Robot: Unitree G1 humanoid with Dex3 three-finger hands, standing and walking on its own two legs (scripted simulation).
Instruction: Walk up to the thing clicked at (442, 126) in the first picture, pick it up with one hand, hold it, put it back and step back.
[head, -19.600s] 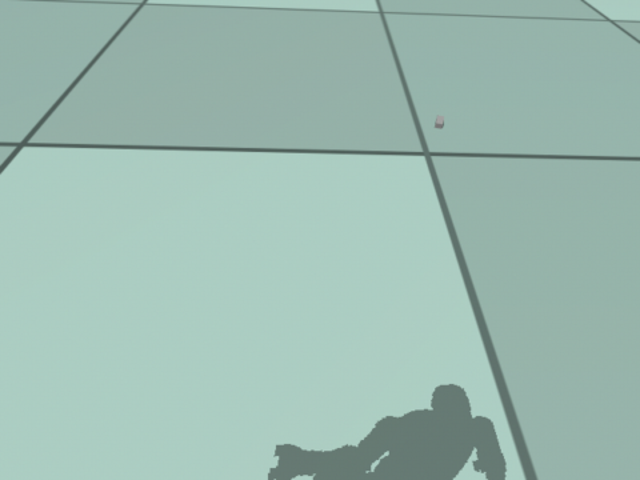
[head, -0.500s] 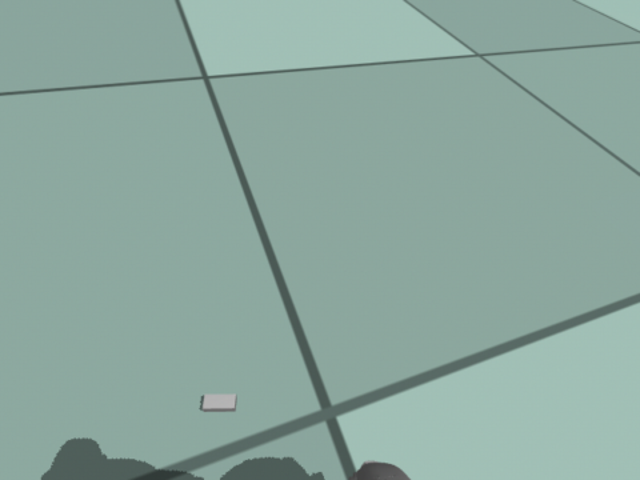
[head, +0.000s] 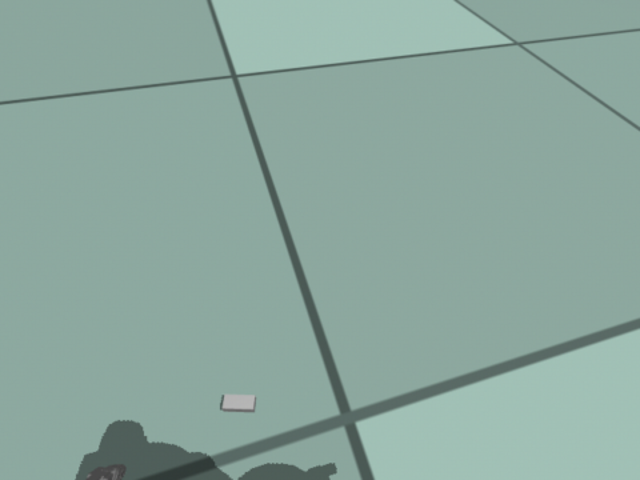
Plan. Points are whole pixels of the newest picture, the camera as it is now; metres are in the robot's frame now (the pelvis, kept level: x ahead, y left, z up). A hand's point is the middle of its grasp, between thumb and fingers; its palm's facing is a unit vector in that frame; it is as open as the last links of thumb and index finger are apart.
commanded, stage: walk up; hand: left
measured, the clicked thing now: (239, 403) +0.43 +0.24 -0.75
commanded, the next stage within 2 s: none
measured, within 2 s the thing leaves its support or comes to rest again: neither
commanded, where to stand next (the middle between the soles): +0.04 +0.00 m, yaw -1 degrees
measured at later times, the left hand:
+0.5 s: hand out of the picture +0.07 +0.27 -0.15, palm faces +0.01 -0.92 -0.40, open 7.4 cm
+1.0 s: hand out of the picture +0.02 +0.30 -0.17, palm faces -0.08 -0.95 -0.30, open 7.4 cm
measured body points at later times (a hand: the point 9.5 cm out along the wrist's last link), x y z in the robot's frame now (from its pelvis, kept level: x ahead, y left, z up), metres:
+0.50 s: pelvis -0.03 +0.00 +0.00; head +0.03 +0.00 +0.45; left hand +0.07 +0.32 -0.12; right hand +0.09 -0.32 -0.13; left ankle -0.03 +0.12 -0.72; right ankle +0.04 -0.13 -0.73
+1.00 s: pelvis -0.05 +0.02 +0.01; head -0.03 +0.07 +0.45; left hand +0.03 +0.35 -0.15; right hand -0.07 -0.31 -0.08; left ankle -0.09 +0.15 -0.73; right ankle +0.02 -0.15 -0.69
